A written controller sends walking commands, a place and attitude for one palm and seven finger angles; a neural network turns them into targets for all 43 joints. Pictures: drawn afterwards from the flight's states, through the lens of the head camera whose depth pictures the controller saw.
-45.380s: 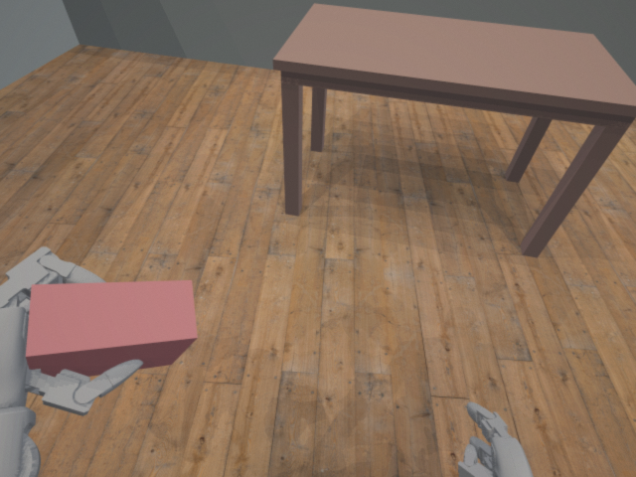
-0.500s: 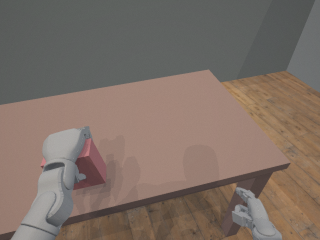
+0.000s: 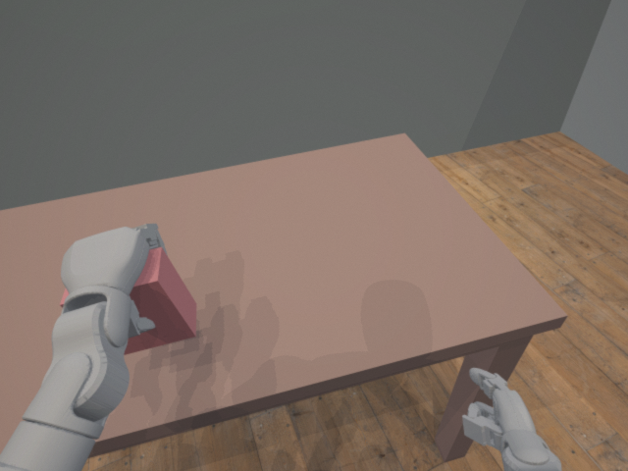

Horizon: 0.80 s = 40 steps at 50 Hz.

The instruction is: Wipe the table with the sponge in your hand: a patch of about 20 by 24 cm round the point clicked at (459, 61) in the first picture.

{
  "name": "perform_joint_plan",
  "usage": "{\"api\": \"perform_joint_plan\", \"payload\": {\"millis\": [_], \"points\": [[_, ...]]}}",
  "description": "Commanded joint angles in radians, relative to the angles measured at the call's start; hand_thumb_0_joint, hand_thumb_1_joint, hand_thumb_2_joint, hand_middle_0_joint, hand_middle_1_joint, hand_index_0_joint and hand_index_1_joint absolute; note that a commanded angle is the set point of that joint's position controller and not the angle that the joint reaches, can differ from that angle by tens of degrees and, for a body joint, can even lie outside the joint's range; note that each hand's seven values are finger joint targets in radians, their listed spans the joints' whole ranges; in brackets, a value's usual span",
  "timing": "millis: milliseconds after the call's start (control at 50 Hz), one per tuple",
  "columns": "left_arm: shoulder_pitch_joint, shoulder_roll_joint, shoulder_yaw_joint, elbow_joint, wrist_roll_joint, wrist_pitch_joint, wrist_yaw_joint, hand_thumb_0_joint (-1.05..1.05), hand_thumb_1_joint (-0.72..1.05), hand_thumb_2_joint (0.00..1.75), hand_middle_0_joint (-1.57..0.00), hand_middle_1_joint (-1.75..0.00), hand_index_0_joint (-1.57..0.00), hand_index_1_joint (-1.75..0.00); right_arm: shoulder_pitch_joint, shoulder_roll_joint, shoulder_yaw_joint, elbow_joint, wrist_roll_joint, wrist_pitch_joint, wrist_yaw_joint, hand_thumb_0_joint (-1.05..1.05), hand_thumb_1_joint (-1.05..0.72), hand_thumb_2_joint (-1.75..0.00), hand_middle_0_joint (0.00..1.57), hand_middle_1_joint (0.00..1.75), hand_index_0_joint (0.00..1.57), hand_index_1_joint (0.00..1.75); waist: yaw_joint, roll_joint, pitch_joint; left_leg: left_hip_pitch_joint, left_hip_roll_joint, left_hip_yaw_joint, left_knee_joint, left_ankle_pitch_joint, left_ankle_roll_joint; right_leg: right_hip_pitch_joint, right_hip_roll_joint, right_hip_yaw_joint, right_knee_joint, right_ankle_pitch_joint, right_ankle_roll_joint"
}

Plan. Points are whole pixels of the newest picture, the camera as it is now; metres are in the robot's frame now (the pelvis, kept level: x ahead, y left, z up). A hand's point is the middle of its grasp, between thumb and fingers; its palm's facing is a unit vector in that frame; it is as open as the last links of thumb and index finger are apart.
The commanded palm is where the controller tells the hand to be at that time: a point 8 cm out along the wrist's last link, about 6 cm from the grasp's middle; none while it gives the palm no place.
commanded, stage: lift the sponge slowly off the table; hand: left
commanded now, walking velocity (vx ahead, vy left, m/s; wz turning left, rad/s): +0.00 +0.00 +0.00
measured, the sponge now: (144, 313) +0.27 +0.28 +0.07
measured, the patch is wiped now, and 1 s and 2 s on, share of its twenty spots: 0.95 0.95 0.95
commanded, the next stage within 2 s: bring the sponge back beside the body in 0.32 s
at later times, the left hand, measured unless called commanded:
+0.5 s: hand (126, 284) +0.26 +0.28 +0.14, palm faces +0.10 -0.11 -0.99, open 10.0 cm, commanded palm +0.23 +0.27 +0.21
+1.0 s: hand (113, 327) +0.22 +0.28 +0.12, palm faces +0.05 -0.12 -0.99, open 10.0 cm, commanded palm +0.19 +0.28 +0.20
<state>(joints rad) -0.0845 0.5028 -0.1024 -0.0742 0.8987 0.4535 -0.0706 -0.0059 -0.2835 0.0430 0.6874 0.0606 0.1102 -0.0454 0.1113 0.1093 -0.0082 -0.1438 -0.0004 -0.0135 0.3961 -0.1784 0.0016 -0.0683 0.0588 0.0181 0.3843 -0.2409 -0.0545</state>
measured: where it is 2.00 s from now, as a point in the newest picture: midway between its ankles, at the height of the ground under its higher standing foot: outside the picture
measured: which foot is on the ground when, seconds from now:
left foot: down 0.00-1.00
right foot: down 0.00-1.00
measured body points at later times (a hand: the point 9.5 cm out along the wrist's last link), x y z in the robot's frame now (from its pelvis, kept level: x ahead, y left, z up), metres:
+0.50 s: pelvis -0.01 +0.01 +0.00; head -0.03 -0.04 +0.45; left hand +0.25 +0.28 +0.19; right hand +0.25 -0.19 -0.07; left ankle +0.03 +0.12 -0.74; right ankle -0.02 -0.09 -0.74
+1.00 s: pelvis -0.02 +0.01 +0.00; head -0.04 -0.04 +0.45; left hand +0.21 +0.28 +0.17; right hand +0.25 -0.19 -0.07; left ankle +0.03 +0.12 -0.74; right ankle -0.02 -0.09 -0.74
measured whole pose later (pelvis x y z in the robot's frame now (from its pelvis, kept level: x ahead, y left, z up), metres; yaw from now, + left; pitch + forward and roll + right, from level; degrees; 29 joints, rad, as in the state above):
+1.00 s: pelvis -0.02 +0.01 +0.00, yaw +0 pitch -5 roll +0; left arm 0.07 0.52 -0.10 -0.23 0.88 0.45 -0.11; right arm -0.02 -0.27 0.06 0.67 0.05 0.10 -0.05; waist 0.13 0.11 0.00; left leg -0.16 -0.01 -0.02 0.42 -0.17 0.01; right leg -0.08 0.05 0.02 0.41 -0.23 -0.04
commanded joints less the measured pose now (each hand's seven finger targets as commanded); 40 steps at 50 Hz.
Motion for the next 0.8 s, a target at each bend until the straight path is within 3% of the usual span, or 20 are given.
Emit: {"api": "perform_joint_plan", "payload": {"millis": [0,60,100,120,200,260,300,320,360,400,460,500,520,540,580,600,620,700,720,780], "points": [[-0.340,0.256,0.153,-0.245,0.028,0.018,0.027,0.00,0.10,1.30,-1.20,-1.60,-1.20,-1.60,-0.284,-0.096,-0.028,-0.201,0.004,-0.052,-0.003,0.00,-0.90,-0.90,0.20,0.30,0.20,0.30,0.000,-0.057,-0.226,0.091,-0.034,-0.048,-0.015,0.197,0.054,0.006,-0.033,0.115,-0.054,0.269,-0.027],[-0.346,0.208,0.105,-0.273,0.026,0.010,0.007,0.00,0.10,1.30,-1.20,-1.60,-1.20,-1.60,-0.282,-0.087,-0.023,-0.210,0.002,-0.058,-0.004,0.00,-0.90,-0.90,0.20,0.30,0.20,0.30,0.003,-0.052,-0.240,0.109,-0.034,-0.049,-0.010,0.224,0.059,0.006,-0.035,0.080,-0.050,0.298,-0.025],[-0.349,0.242,0.129,-0.350,0.032,-0.004,0.008,0.00,0.10,1.30,-1.20,-1.60,-1.20,-1.60,-0.291,-0.086,-0.025,-0.218,0.001,-0.064,-0.004,0.00,-0.90,-0.90,0.20,0.30,0.20,0.30,0.004,-0.014,-0.273,0.128,-0.031,-0.055,-0.011,0.234,0.056,0.022,-0.028,0.106,-0.039,0.305,-0.032],[-0.328,0.239,0.139,-0.328,0.035,-0.002,0.007,0.00,0.10,1.30,-1.20,-1.60,-1.20,-1.60,-0.279,-0.080,-0.024,-0.219,-0.003,-0.065,-0.004,0.00,-0.90,-0.90,0.20,0.30,0.20,0.30,0.018,-0.043,-0.279,0.119,-0.035,-0.051,-0.001,0.250,0.060,0.034,-0.032,0.086,-0.032,0.326,-0.032],[-0.344,0.304,0.197,-0.313,0.043,0.017,0.022,0.00,0.10,1.30,-1.20,-1.60,-1.20,-1.60,-0.291,-0.088,-0.022,-0.205,-0.001,-0.050,-0.002,0.00,-0.90,-0.90,0.20,0.30,0.20,0.30,0.016,-0.029,-0.232,0.098,-0.027,-0.059,-0.023,0.216,0.048,0.007,-0.027,0.121,-0.046,0.273,-0.039],[-0.348,0.241,0.150,-0.223,0.032,0.045,0.021,0.00,0.10,1.30,-1.20,-1.60,-1.20,-1.60,-0.287,-0.085,-0.014,-0.202,0.004,-0.041,-0.001,0.00,-0.90,-0.90,0.20,0.30,0.20,0.30,0.018,-0.041,-0.187,0.069,-0.026,-0.056,-0.038,0.187,0.045,-0.020,-0.030,0.082,-0.058,0.211,-0.036],[-0.340,0.275,0.178,-0.252,0.027,0.048,0.024,0.00,0.10,1.30,-1.20,-1.60,-1.20,-1.60,-0.296,-0.089,-0.021,-0.204,0.008,-0.044,-0.001,0.00,-0.90,-0.90,0.20,0.30,0.20,0.30,0.017,-0.037,-0.209,0.076,-0.023,-0.059,-0.038,0.171,0.044,-0.017,-0.025,0.114,-0.055,0.188,-0.039],[-0.326,0.216,0.129,-0.239,0.019,0.058,0.012,0.00,0.10,1.30,-1.20,-1.60,-1.20,-1.60,-0.301,-0.083,-0.015,-0.219,0.007,-0.046,-0.001,0.00,-0.90,-0.90,0.20,0.30,0.20,0.30,0.024,-0.042,-0.214,0.067,-0.027,-0.051,-0.032,0.173,0.050,-0.006,-0.036,0.086,-0.051,0.200,-0.035],[-0.354,0.195,0.094,-0.234,0.021,0.061,0.000,0.00,0.10,1.30,-1.20,-1.60,-1.20,-1.60,-0.303,-0.085,-0.014,-0.210,0.009,-0.043,0.000,0.00,-0.90,-0.90,0.20,0.30,0.20,0.30,0.008,-0.040,-0.215,0.078,-0.024,-0.053,-0.033,0.162,0.048,-0.025,-0.035,0.086,-0.059,0.189,-0.031],[-0.329,0.235,0.129,-0.281,0.017,0.053,-0.002,0.00,0.10,1.30,-1.20,-1.60,-1.20,-1.60,-0.303,-0.089,-0.019,-0.217,0.009,-0.050,-0.001,0.00,-0.90,-0.90,0.20,0.30,0.20,0.30,0.006,-0.038,-0.238,0.086,-0.022,-0.057,-0.031,0.151,0.049,-0.018,-0.030,0.107,-0.053,0.174,-0.031],[-0.291,0.194,0.096,-0.283,0.024,0.041,-0.017,0.00,0.10,1.30,-1.20,-1.60,-1.20,-1.60,-0.295,-0.083,-0.014,-0.224,0.005,-0.050,0.001,0.00,-0.90,-0.90,0.20,0.30,0.20,0.30,0.012,-0.058,-0.230,0.084,-0.023,-0.060,-0.028,0.159,0.054,-0.019,-0.032,0.074,-0.051,0.182,-0.027],[-0.281,0.278,0.170,-0.337,0.037,0.023,-0.004,0.00,0.10,1.30,-1.20,-1.60,-1.20,-1.60,-0.298,-0.090,-0.020,-0.222,0.001,-0.054,0.000,0.00,-0.90,-0.90,0.20,0.30,0.20,0.30,0.017,-0.051,-0.250,0.089,-0.023,-0.067,-0.023,0.160,0.053,-0.007,-0.026,0.113,-0.043,0.180,-0.034],[-0.289,0.228,0.129,-0.337,0.044,0.021,-0.005,0.00,0.10,1.30,-1.20,-1.60,-1.20,-1.60,-0.297,-0.079,-0.013,-0.231,-0.001,-0.055,0.001,0.00,-0.90,-0.90,0.20,0.30,0.20,0.30,0.021,-0.035,-0.255,0.086,-0.027,-0.057,-0.019,0.172,0.056,0.000,-0.031,0.082,-0.039,0.191,-0.033],[-0.275,0.244,0.148,-0.321,0.046,0.014,0.004,0.00,0.10,1.30,-1.20,-1.60,-1.20,-1.60,-0.289,-0.074,-0.014,-0.222,0.000,-0.057,0.001,0.00,-0.90,-0.90,0.20,0.30,0.20,0.30,0.019,-0.069,-0.232,0.084,-0.025,-0.062,-0.020,0.166,0.052,-0.016,-0.031,0.092,-0.045,0.179,-0.030],[-0.285,0.264,0.168,-0.325,0.052,0.005,0.019,0.00,0.10,1.30,-1.20,-1.60,-1.20,-1.60,-0.286,-0.079,-0.017,-0.211,-0.004,-0.050,0.001,0.00,-0.90,-0.90,0.20,0.30,0.20,0.30,0.019,-0.049,-0.221,0.084,-0.024,-0.064,-0.025,0.163,0.050,-0.020,-0.030,0.097,-0.053,0.175,-0.031],[-0.283,0.317,0.219,-0.345,0.053,0.002,0.030,0.00,0.10,1.30,-1.20,-1.60,-1.20,-1.60,-0.291,-0.087,-0.019,-0.211,-0.006,-0.053,-0.001,0.00,-0.90,-0.90,0.20,0.30,0.20,0.30,0.025,-0.028,-0.216,0.082,-0.022,-0.072,-0.033,0.144,0.049,-0.018,-0.020,0.123,-0.055,0.142,-0.040],[-0.286,0.256,0.172,-0.333,0.049,0.003,0.032,0.00,0.10,1.30,-1.20,-1.60,-1.20,-1.60,-0.292,-0.075,-0.014,-0.223,-0.007,-0.057,-0.001,0.00,-0.90,-0.90,0.20,0.30,0.20,0.30,0.030,-0.025,-0.217,0.073,-0.025,-0.062,-0.027,0.148,0.051,-0.011,-0.029,0.096,-0.051,0.148,-0.039],[-0.230,0.266,0.192,-0.347,0.028,0.003,0.044,0.00,0.10,1.30,-1.20,-1.60,-1.20,-1.60,-0.299,-0.082,-0.020,-0.212,-0.004,-0.059,0.002,0.00,-0.90,-0.90,0.20,0.30,0.20,0.30,0.024,-0.001,-0.200,0.087,-0.024,-0.069,-0.030,0.141,0.044,-0.027,-0.024,0.130,-0.065,0.137,-0.041],[-0.224,0.218,0.152,-0.332,0.025,0.008,0.038,0.00,0.10,1.30,-1.20,-1.60,-1.20,-1.60,-0.298,-0.077,-0.019,-0.215,-0.003,-0.061,0.003,0.00,-0.90,-0.90,0.20,0.30,0.20,0.30,0.025,0.000,-0.203,0.083,-0.025,-0.063,-0.023,0.146,0.048,-0.026,-0.028,0.102,-0.059,0.146,-0.040],[-0.182,0.198,0.126,-0.336,0.015,0.009,0.024,0.00,0.10,1.30,-1.20,-1.60,-1.20,-1.60,-0.296,-0.080,-0.022,-0.208,0.000,-0.060,0.003,0.00,-0.90,-0.90,0.20,0.30,0.20,0.30,0.011,-0.032,-0.184,0.084,-0.022,-0.069,-0.027,0.136,0.048,-0.045,-0.029,0.100,-0.066,0.136,-0.030]]}}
